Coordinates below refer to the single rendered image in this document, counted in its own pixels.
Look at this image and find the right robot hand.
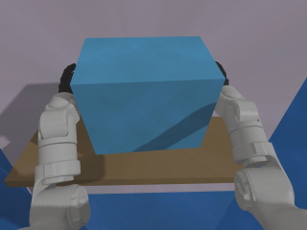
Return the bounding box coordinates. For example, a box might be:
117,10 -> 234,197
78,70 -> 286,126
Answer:
215,61 -> 229,85

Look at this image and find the left robot hand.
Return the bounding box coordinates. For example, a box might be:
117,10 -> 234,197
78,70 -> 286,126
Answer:
59,63 -> 76,95

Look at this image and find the table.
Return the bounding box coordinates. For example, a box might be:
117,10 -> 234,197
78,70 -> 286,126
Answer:
4,115 -> 255,193

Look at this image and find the carton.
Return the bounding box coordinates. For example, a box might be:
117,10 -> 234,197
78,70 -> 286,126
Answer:
69,36 -> 225,155

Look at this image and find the robot left upper arm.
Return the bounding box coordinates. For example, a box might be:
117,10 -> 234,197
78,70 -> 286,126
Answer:
17,184 -> 91,230

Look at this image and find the robot right upper arm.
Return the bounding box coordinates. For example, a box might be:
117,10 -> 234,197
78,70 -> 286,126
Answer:
234,166 -> 307,230

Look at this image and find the robot left forearm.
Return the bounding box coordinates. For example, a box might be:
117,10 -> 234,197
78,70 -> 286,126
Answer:
29,92 -> 81,226

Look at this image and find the robot right forearm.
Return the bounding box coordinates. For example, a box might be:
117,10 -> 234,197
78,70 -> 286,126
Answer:
214,85 -> 295,203

